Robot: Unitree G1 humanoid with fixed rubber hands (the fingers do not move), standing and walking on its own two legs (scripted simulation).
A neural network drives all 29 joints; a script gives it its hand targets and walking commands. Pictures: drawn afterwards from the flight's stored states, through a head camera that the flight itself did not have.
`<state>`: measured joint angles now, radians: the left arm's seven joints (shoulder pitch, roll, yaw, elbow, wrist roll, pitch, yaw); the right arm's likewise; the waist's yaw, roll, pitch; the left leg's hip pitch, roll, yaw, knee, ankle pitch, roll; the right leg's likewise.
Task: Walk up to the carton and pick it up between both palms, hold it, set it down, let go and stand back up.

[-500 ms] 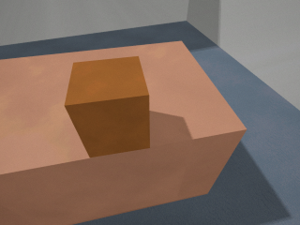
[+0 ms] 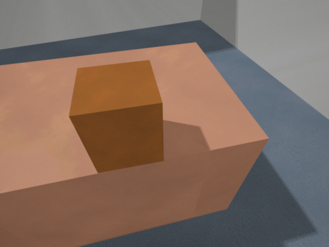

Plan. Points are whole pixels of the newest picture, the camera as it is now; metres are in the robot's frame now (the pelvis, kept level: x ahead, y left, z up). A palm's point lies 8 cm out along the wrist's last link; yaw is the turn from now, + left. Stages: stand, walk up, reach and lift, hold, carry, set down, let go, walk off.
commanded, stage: stand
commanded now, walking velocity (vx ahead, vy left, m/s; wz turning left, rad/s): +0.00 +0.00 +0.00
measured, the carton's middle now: (123, 117) +0.48 +0.11 +0.04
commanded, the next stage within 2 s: none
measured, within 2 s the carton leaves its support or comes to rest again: neither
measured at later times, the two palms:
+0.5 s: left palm out of the picture +0.02 +0.22 -0.14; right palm out of the picture -0.02 -0.21 -0.15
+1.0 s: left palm out of the picture +0.05 +0.23 -0.14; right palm out of the picture -0.01 -0.20 -0.15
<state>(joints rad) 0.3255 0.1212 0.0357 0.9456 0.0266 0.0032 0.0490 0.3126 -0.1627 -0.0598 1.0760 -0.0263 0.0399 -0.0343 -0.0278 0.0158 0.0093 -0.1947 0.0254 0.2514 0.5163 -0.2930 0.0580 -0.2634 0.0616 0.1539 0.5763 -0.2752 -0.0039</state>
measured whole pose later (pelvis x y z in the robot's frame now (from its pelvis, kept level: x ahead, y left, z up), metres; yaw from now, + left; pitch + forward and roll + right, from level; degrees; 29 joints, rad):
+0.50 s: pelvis +0.01 +0.01 +0.00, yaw +0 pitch -2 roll +1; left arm 0.30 0.12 0.03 1.04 0.02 0.01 0.05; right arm 0.31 -0.14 -0.05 1.11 -0.02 0.03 -0.04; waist -0.03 0.01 0.03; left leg -0.17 0.02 0.25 0.51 -0.31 0.06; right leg -0.24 0.06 0.16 0.56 -0.28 0.00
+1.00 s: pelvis +0.02 +0.02 +0.00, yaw -1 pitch -3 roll +0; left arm 0.26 0.12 0.03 1.08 0.02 0.02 0.06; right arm 0.31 -0.12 -0.05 1.12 -0.03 0.03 -0.05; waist -0.03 0.01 0.05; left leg -0.14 0.02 0.26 0.52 -0.34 0.07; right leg -0.21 0.05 0.16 0.56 -0.30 0.01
